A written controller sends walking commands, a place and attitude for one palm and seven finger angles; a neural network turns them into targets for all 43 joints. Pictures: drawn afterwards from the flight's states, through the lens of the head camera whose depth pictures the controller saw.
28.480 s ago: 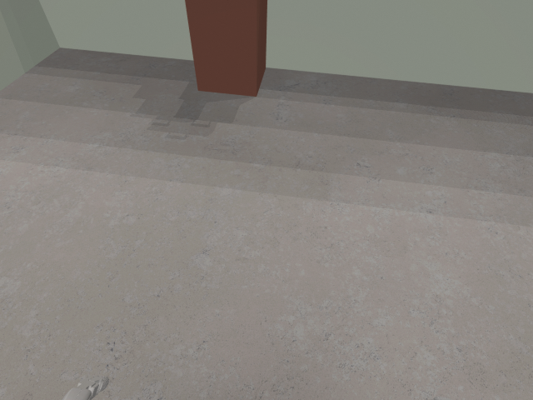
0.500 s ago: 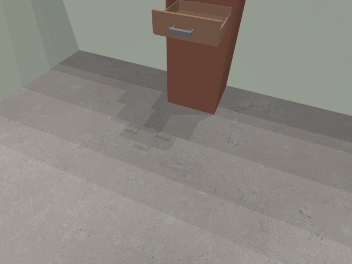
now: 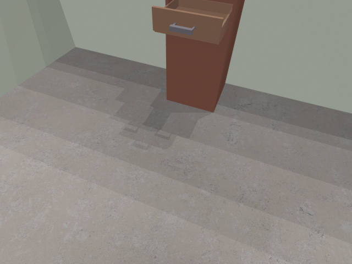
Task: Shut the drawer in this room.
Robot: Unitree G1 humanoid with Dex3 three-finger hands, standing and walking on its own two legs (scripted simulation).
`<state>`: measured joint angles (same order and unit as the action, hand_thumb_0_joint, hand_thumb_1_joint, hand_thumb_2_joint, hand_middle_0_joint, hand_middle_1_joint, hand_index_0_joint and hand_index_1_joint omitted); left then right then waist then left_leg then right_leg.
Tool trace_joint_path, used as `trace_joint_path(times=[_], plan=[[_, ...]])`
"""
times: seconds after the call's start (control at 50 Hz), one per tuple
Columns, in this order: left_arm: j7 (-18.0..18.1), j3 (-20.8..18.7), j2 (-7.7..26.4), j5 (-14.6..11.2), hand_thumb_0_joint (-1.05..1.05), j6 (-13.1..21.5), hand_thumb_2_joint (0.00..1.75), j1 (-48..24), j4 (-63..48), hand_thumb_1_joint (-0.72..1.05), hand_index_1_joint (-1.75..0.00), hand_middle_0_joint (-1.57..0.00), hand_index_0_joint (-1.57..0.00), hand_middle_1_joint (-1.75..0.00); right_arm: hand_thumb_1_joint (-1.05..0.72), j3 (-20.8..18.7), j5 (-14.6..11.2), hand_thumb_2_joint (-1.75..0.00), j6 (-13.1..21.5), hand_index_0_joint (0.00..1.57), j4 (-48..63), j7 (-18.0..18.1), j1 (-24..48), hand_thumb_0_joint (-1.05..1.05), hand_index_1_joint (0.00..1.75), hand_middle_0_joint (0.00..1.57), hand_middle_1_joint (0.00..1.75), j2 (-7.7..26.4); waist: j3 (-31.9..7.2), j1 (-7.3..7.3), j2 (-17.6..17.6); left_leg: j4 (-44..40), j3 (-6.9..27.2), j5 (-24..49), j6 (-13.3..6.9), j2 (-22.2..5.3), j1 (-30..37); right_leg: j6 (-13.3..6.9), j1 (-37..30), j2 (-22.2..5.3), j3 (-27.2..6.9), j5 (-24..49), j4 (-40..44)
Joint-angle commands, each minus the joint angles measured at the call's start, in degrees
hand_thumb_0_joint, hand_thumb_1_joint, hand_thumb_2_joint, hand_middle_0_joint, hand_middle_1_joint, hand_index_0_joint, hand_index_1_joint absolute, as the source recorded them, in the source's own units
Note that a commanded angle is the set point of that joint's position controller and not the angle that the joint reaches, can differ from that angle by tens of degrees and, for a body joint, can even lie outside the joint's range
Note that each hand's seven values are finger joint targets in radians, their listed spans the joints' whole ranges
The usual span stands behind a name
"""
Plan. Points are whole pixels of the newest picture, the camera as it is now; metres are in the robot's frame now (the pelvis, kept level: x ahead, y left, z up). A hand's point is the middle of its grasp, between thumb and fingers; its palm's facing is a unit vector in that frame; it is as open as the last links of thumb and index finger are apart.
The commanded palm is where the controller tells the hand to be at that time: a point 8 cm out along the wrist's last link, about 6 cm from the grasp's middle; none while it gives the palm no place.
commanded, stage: walk to a spot facing it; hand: left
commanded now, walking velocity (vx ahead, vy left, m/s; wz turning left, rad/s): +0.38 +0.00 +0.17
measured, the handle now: (182, 27) +1.21 +0.03 +0.00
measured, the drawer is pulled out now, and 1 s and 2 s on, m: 0.24 0.24 0.24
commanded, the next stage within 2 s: turn to face it in 1.06 s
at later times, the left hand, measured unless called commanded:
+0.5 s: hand out of the picture +0.02 +0.13 -0.16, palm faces +0.17 -0.97 -0.19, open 7.3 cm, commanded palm none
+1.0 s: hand (107, 188) +0.37 +0.25 -0.18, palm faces +0.19 -0.97 -0.18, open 7.4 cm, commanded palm none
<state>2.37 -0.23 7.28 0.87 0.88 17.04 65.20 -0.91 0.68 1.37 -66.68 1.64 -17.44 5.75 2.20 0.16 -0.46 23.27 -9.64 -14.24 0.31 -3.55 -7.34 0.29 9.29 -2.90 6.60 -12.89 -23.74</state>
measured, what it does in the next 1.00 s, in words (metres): walks ahead: left foot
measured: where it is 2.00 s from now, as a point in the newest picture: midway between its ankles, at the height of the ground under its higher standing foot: (165, 210)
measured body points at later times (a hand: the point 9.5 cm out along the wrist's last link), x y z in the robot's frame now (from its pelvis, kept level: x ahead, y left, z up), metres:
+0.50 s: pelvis +0.11 -0.02 +0.00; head +0.14 -0.04 +0.45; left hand +0.02 +0.18 -0.15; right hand +0.14 -0.25 -0.17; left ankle +0.10 +0.13 -0.65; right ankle +0.04 -0.10 -0.74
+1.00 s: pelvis +0.35 +0.06 -0.01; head +0.39 +0.08 +0.44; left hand +0.36 +0.30 -0.17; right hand +0.44 -0.18 -0.15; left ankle +0.34 +0.11 -0.74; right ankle +0.37 -0.10 -0.64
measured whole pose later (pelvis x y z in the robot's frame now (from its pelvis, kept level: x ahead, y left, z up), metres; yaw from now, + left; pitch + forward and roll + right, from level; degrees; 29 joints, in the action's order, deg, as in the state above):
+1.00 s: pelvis +0.35 +0.06 -0.01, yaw +8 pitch +0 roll +0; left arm 0.4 -3.1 10.5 1.9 2.0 11.5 59.0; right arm -3.5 1.0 5.2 -60.4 1.0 -11.7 10.3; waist 5.3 -1.1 -2.2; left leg 26.0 -9.9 -15.3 -6.1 2.6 -11.2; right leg 1.9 33.5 -8.2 1.7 -16.0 -70.3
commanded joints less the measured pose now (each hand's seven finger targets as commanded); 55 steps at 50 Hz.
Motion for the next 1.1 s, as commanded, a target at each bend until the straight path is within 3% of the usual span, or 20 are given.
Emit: trace_joint_path(times=[0.0,0.1,0.16,0.2,0.24,0.26,0.28,0.3,0.34,0.4,0.48,0.62,0.68,0.72,0.76,0.78,0.82,0.86,0.92,1.08], plan=[[-0.04,-0.83,4.05,-0.08,0.0,0.44,0.9,5.55,-0.62,0.9,-0.3,-0.2,-0.2,-0.3,-0.9,-0.68,0.03,-0.9,0.27,0.2,0.59,0.28,-6.57,0.0,0.3,0.2,0.3,4.42,1.96,-0.13,1.02,-5.96,6.47,-4.15,-1.09,-4.5,-2.08,-0.8,1.88,-4.18,-3.63,-2.24,2.88],[-1.7,-1.59,3.38,1.0,0.0,-0.08,0.9,3.84,-2.97,0.9,-0.3,-0.2,-0.2,-0.3,-0.9,-2.55,0.42,-0.9,-0.51,0.2,1.95,-0.2,-6.97,0.0,0.3,0.2,0.3,8.22,8.75,0.57,8.65,-13.34,16.24,-29.45,-5.5,-10.2,-6.52,-0.15,12.31,-0.39,2.35,-14.49,-8.32],[-2.45,-1.49,1.75,0.94,0.0,0.33,0.9,0.29,-5.22,0.9,-0.3,-0.2,-0.2,-0.3,-0.9,-3.18,0.67,-0.9,0.17,0.2,1.75,-0.18,-9.72,0.0,0.3,0.2,0.3,9.17,10.29,2.17,10.77,-14.67,21.93,-25.77,-9.71,-14.48,-2.05,-0.36,20.36,-1.39,2.26,-12.51,-17.39],[-2.82,-1.87,2.2,0.79,0.0,0.96,0.9,-1.1,-6.24,0.9,-0.3,-0.2,-0.2,-0.3,-0.9,-3.2,0.77,-0.9,0.59,0.2,1.99,-0.24,-9.73,0.0,0.3,0.2,0.3,8.83,8.73,2.01,7.54,-13.13,21.51,-21.29,-10.12,-14.78,-2.43,-0.38,18.62,-2.57,1.34,-12.38,-15.44],[-2.99,-2.16,2.13,0.75,0.0,1.63,0.9,4.83,-4.59,0.9,-0.3,-0.2,-0.2,-0.3,-0.9,-2.82,0.71,-0.9,0.83,0.2,3.28,-0.22,-5.61,0.0,0.3,0.2,0.3,8.54,4.83,-1.69,3.51,-5.93,15.39,-17.21,-7.31,-10.73,-8.19,-0.27,5.19,-1.85,2.47,-7.31,-5.24],[-2.71,-2.8,4.07,0.85,0.0,2.12,0.9,11.23,-2.6,0.9,-0.3,-0.2,-0.2,-0.3,-0.9,-2.61,0.47,-0.9,1.01,0.2,4.61,-0.28,-3.36,0.0,0.3,0.2,0.3,7.23,1.92,-4.71,-4.2,4.22,9.89,-14.65,-5.06,-5.73,-15.57,-1.04,-6.03,-4.49,-1.88,-8.3,0.78],[-2.0,-4.08,9.86,1.11,0.0,2.67,0.9,18.56,-0.41,0.9,-0.3,-0.2,-0.2,-0.3,-0.9,-1.81,-0.14,-0.9,1.38,0.2,7.26,-0.71,-0.8,0.0,0.3,0.2,0.3,3.62,0.93,-7.69,-20.2,21.21,2.19,-15.12,-2.33,1.84,-29.84,-5.2,-16.47,-16.61,-19.48,-14.83,9.33],[-1.26,-4.44,12.43,0.2,0.0,2.4,0.9,23.14,0.65,0.9,-0.3,-0.2,-0.2,-0.3,-0.9,-1.91,0.16,-0.9,1.22,0.2,9.82,-1.3,4.45,0.0,0.3,0.2,0.3,5.86,2.18,-9.65,-18.69,32.3,4.76,-19.14,-1.98,1.47,-34.62,-8.89,-15.48,-24.14,-30.12,-17.96,15.49],[-0.81,-3.9,8.62,0.29,0.0,2.95,0.9,18.85,0.51,0.9,-0.3,-0.2,-0.2,-0.3,-0.9,-2.79,0.51,-0.9,1.01,0.2,9.35,-1.75,6.76,0.0,0.3,0.2,0.3,5.97,9.49,-6.95,-10.71,42.74,9.18,-9.83,-2.19,-1.94,-37.9,-9.57,-8.7,-23.35,-27.06,-17.63,16.2],[-0.97,-2.38,4.46,0.37,0.0,3.68,0.9,14.78,-0.62,0.9,-0.3,-0.2,-0.2,-0.3,-0.9,-2.95,0.58,-0.9,0.42,0.2,7.27,-2.46,3.92,0.0,0.3,0.2,0.3,3.67,9.57,-3.26,-1.66,43.92,8.71,-0.44,-1.12,-3.43,-35.06,-6.58,-5.13,-18.48,-14.01,-6.04,14.86],[-1.03,-1.89,4.8,0.63,0.0,4.8,0.9,15.28,0.08,0.9,-0.3,-0.2,-0.2,-0.3,-0.9,-2.87,0.53,-0.9,-0.37,0.2,8.13,-3.12,5.95,0.0,0.3,0.2,0.3,3.46,6.98,-1.79,-5.34,39.85,5.87,4.64,0.58,-2.65,-34.88,-4.52,-7.68,-13.98,-2.14,15.02,13.51],[-0.58,-1.72,5.98,0.63,0.0,4.6,0.9,17.05,1.53,0.9,-0.3,-0.2,-0.2,-0.3,-0.9,-1.07,0.23,-0.9,0.62,0.2,12.94,-3.88,17.75,0.0,0.3,0.2,0.3,3.38,8.29,-3.27,-8.15,18.08,-1.16,7.08,-1.23,0.81,-28.07,-4.96,-12.47,-12.28,4.27,38.27,11.4],[-0.54,-2.1,8.78,0.33,0.0,4.55,0.9,15.76,1.55,0.9,-0.3,-0.2,-0.2,-0.3,-0.9,-1.36,0.52,-0.9,1.38,0.2,11.75,-3.03,12.06,0.0,0.3,0.2,0.3,5.43,2.54,0.32,-9.34,14.02,-4.01,5.28,-3.99,5.54,-14.54,-4.63,-13.18,-13.2,6.04,57.02,0.74],[-0.8,-2.46,10.7,-0.09,0.0,4.77,0.9,11.86,0.06,0.9,-0.3,-0.2,-0.2,-0.3,-0.9,-3.13,1.13,-0.9,1.68,0.2,7.31,-2.19,-4.95,0.0,0.3,0.2,0.3,10.73,-8.08,8.39,-7.44,8.63,0.35,10.61,-6.43,3.43,6.43,-1.98,-5.61,-12.16,7.55,48.56,-20.63],[-1.83,-1.73,4.9,-1.16,0.0,4.92,0.9,14.93,-2.57,0.9,-0.3,-0.2,-0.2,-0.3,-0.9,-5.81,0.94,-0.9,1.93,0.2,4.92,-0.94,-14.31,0.0,0.3,0.2,0.3,21.15,-21.09,8.71,11.03,3.48,36.57,31.74,-18.38,-22.14,30.02,0.09,20.76,0.9,1.51,-18.37,-54.7],[-1.07,-2.02,5.87,-0.91,0.0,4.62,0.9,10.43,-4.07,0.9,-0.3,-0.2,-0.2,-0.3,-0.9,-5.42,-0.31,-0.9,1.66,0.2,5.1,-1.0,-11.14,0.0,0.3,0.2,0.3,20.18,-17.14,7.09,5.07,0.28,35.0,30.72,-19.41,-23.13,24.68,-1.31,24.42,-1.04,-4.92,-17.76,-59.81],[-1.45,-1.97,4.08,-0.23,0.0,3.95,0.9,4.98,-4.63,0.9,-0.3,-0.2,-0.2,-0.3,-0.9,-3.98,0.02,-0.9,3.0,0.2,7.07,-0.35,-2.66,0.0,0.3,0.2,0.3,13.38,-6.08,3.38,0.68,-3.68,27.2,27.77,-14.7,-19.04,9.4,0.12,26.93,-5.31,-6.98,-9.44,-59.43],[-2.13,-2.24,2.76,0.73,0.0,2.52,0.9,5.38,-4.18,0.9,-0.3,-0.2,-0.2,-0.3,-0.9,-2.64,0.43,-0.9,3.91,0.2,7.09,-0.39,-0.38,0.0,0.3,0.2,0.3,9.38,-1.27,0.34,0.62,-6.25,17.8,25.24,-10.87,-14.02,-0.58,0.55,22.38,-6.36,-6.65,-6.97,-53.37],[-2.39,-2.44,1.78,1.2,0.0,0.74,0.9,6.68,-4.62,0.9,-0.3,-0.2,-0.2,-0.3,-0.9,-2.63,0.3,-0.9,4.38,0.2,6.86,-0.64,0.47,0.0,0.3,0.2,0.3,7.81,-0.38,-2.48,3.53,-9.63,11.79,22.44,-9.56,-10.34,-5.57,1.58,21.37,-5.98,-5.24,-2.57,-48.69],[-3.64,-2.61,4.26,0.59,0.0,0.27,0.9,-10.59,-11.67,0.9,-0.3,-0.2,-0.2,-0.3,-0.9,-2.72,0.36,-0.9,4.51,0.2,5.73,-0.21,-5.45,0.0,0.3,0.2,0.3,9.73,2.75,0.45,5.42,-9.43,7.28,35.6,-7.24,-9.37,5.12,1.37,28.43,-4.52,-2.49,6.18,-27.93]])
